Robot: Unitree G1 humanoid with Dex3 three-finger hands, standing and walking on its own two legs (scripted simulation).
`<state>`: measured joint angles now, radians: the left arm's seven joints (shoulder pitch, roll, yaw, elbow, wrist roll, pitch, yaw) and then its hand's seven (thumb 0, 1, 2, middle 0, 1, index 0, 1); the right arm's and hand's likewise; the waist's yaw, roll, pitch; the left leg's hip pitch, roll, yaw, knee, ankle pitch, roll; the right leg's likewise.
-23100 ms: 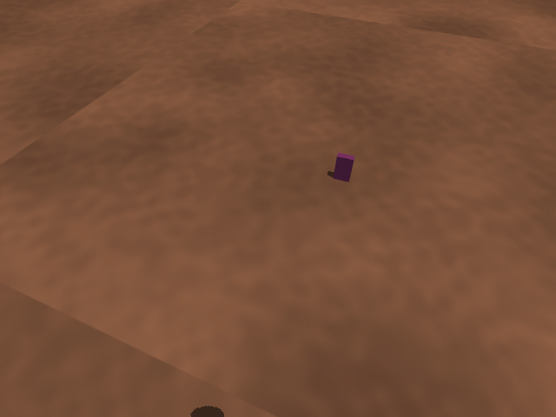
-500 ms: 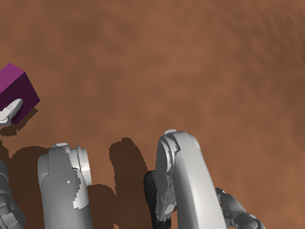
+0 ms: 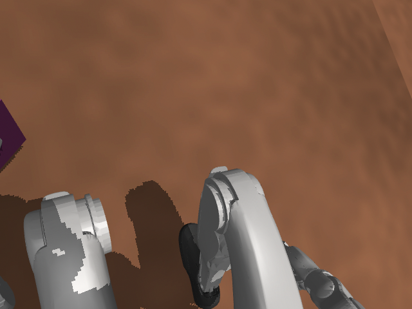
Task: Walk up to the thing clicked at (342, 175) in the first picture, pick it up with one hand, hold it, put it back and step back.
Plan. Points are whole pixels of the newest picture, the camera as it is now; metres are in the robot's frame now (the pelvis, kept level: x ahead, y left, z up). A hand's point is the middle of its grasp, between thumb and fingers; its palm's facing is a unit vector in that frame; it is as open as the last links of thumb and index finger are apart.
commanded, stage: lower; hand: left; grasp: from the side
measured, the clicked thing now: out of the picture +0.43 +0.29 -0.14
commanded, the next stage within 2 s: loosen in 1.36 s
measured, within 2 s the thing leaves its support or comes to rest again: rests again in 1.36 s
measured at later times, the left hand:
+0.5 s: hand out of the picture +0.43 +0.32 -0.16, palm faces +0.46 -0.89 -0.01, open 8.1 cm
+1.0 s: hand out of the picture +0.43 +0.32 -0.18, palm faces +0.46 -0.89 -0.01, open 8.1 cm
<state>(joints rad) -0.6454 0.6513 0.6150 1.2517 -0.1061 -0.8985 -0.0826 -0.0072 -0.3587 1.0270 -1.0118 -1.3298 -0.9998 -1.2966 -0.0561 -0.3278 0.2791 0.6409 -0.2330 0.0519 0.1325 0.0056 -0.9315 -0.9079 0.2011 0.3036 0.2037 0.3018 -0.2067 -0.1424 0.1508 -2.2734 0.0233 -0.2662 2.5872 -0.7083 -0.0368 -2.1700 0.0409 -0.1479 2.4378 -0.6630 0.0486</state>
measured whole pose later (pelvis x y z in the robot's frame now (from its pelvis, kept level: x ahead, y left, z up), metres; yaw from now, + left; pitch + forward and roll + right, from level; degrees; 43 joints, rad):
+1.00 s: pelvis -0.01 +0.01 -0.01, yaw -4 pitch +13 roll -17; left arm -0.65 0.86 0.63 1.44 -0.09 -1.06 0.00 -0.01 -0.34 1.00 -1.01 -1.31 -1.00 -1.28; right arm -0.16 -0.37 0.48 0.57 -0.34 0.05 0.14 0.00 -0.91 -0.90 0.20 0.30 0.21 0.30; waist -0.25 -0.27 0.30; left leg -2.22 0.03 -0.37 2.67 -0.72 -0.02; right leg -2.08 0.08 -0.22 2.43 -0.63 0.07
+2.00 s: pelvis -0.02 +0.02 -0.01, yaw -6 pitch +11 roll -19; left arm -0.63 0.87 0.59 1.46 -0.10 -1.12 0.03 -0.01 -0.44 0.24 -0.52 -0.40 -0.53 -0.38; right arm -0.20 -0.36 0.53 0.54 -0.36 0.05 0.14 0.00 -0.93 -0.90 0.20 0.30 0.21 0.30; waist -0.23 -0.30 0.32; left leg -2.20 0.03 -0.40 2.69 -0.73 0.00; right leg -2.04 0.10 -0.25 2.41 -0.62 0.07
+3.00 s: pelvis +0.00 +0.01 +0.10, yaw +4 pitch +31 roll -8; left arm -0.31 0.67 0.48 0.71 0.05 -0.19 -0.02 -0.01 -0.50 0.08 -0.06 -0.06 -0.06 -0.06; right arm 0.10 -0.28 0.04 0.59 0.01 0.16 0.05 0.01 -0.91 -0.90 0.20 0.31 0.21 0.30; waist -0.05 0.00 -0.11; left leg -2.12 0.05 -0.11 2.23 -0.67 0.02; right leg -2.04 0.01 -0.06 2.14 -0.66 0.04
